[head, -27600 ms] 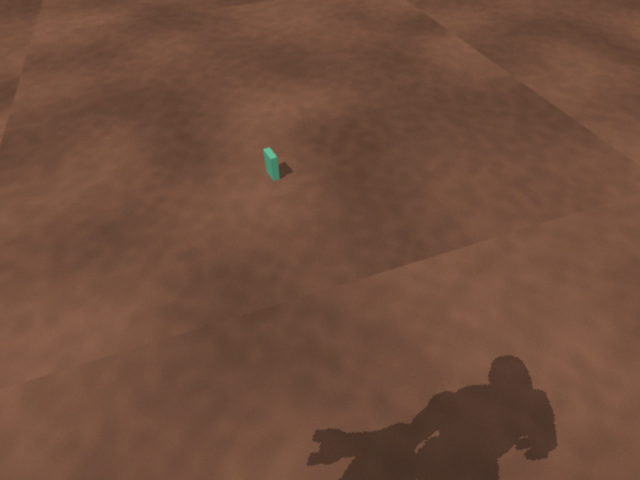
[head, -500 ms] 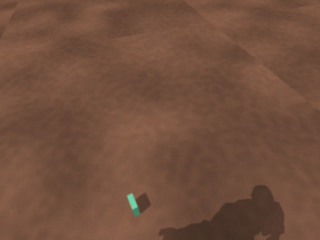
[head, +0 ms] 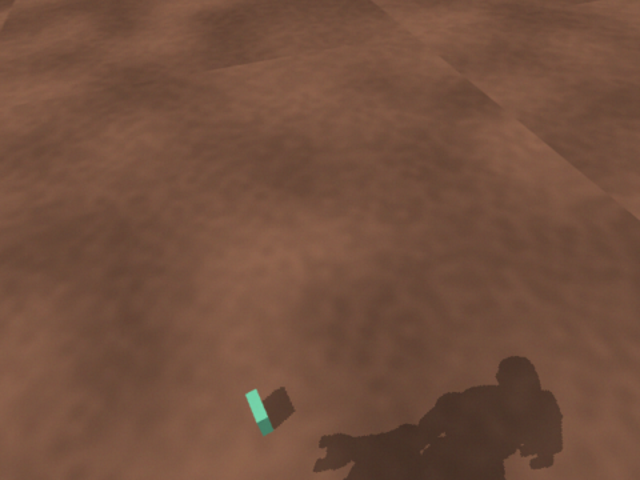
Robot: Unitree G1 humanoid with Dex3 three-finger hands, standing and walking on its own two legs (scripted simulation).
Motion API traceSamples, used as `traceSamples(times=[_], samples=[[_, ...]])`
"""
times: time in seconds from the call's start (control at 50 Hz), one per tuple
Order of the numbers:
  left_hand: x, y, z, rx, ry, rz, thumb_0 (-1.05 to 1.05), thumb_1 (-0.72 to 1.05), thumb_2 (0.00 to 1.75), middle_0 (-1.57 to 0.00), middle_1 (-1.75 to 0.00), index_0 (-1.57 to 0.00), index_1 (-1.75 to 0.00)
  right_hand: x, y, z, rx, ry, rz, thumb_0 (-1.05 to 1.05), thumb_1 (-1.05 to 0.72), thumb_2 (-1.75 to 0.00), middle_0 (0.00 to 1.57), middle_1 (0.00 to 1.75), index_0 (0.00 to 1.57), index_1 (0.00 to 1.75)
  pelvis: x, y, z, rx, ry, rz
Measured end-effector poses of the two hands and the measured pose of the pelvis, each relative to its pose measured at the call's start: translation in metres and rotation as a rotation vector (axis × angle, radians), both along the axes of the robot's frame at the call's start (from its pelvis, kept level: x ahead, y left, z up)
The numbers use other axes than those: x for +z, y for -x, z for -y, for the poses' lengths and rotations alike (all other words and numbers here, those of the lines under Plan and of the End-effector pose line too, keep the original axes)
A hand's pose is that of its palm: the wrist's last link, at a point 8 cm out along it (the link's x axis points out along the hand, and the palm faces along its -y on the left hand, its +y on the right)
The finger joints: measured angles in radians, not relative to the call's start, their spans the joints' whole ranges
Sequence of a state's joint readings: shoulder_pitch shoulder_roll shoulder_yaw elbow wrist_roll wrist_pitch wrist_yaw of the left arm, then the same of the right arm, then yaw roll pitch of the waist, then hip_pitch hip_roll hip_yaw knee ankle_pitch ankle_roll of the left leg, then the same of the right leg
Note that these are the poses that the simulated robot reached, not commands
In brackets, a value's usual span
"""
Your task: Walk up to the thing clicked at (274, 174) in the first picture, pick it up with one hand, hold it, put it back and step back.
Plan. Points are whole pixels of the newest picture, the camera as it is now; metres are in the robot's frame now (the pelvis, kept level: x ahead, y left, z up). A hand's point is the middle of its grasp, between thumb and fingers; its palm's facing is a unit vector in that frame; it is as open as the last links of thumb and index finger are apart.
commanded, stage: stand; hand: left
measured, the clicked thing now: (259, 412) +0.43 +0.21 -0.72
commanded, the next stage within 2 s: step back in 0.74 s
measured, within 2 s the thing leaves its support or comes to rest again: neither
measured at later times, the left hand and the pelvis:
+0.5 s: hand out of the picture +0.08 +0.24 -0.16, palm faces -0.01 -0.94 -0.35, open 7.4 cm; pelvis +0.01 +0.00 +0.00, yaw +0 degrees
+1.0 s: hand out of the picture +0.08 +0.29 -0.17, palm faces -0.01 -0.92 -0.39, open 7.4 cm; pelvis -0.03 +0.02 -0.02, yaw +1 degrees
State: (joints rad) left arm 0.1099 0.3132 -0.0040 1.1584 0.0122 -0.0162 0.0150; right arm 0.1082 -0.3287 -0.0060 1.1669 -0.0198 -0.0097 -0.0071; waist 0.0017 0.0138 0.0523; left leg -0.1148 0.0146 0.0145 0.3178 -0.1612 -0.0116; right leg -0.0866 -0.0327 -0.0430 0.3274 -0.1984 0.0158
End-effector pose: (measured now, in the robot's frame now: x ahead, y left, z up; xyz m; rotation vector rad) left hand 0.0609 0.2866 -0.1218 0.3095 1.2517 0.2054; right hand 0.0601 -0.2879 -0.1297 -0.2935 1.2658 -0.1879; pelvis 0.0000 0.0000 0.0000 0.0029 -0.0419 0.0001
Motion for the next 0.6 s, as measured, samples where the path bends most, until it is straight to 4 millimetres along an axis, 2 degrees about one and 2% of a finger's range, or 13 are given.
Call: traceSamples(times=[0.2, 0.6], samples=[[0.004, -0.017, -0.001, -0.007, -0.008, 0.027, 0.01, 0.9, 0.89, -0.2, -0.3, -0.2, -0.3, 0.003, -0.014, 0.004, 0.003, 0.006, 0.023, 0.0, -0.91, -0.9, 0.21, 0.29, 0.21, 0.29, 0.001, -0.006, 0.002, 0.0, 0.0, -0.005], [0.003, -0.013, 0.0, 0.003, -0.006, 0.011, 0.01, 0.91, 0.89, -0.2, -0.3, -0.2, -0.3, 0.004, -0.014, 0.008, 0.003, 0.009, 0.016, 0.0, -0.91, -0.9, 0.21, 0.29, 0.21, 0.29, 0.001, -0.01, 0.005, 0.001, 0.0, -0.006]])
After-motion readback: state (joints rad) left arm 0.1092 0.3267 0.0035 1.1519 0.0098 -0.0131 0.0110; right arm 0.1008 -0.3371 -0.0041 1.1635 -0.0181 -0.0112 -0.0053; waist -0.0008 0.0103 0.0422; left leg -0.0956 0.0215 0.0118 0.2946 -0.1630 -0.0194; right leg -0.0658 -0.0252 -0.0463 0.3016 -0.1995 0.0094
